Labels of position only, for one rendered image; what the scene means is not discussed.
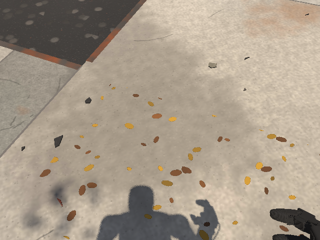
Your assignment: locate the right robot hand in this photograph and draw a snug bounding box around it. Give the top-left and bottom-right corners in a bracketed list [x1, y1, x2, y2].
[270, 208, 320, 240]

